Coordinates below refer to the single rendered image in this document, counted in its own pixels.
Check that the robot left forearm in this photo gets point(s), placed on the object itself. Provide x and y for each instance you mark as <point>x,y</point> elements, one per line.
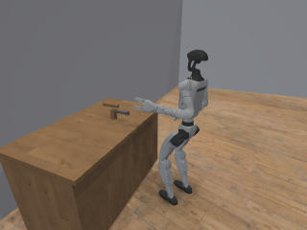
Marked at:
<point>173,112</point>

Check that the counter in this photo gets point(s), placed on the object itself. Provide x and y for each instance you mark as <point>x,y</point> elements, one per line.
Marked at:
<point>80,172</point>

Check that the robot head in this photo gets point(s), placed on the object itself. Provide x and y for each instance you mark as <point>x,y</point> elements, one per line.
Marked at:
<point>197,56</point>

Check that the tap lever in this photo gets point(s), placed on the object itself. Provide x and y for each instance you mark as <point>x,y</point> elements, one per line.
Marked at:
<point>122,112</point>

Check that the left robot upper arm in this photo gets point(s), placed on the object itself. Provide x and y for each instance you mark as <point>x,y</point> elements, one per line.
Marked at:
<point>185,89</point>

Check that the left robot hand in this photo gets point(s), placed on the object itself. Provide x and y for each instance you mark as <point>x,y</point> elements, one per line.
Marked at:
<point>148,106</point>

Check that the right robot upper arm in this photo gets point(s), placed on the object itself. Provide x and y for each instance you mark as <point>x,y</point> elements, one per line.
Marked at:
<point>205,96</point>

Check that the right robot shin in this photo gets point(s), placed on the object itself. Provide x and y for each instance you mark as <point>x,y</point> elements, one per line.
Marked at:
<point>182,166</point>

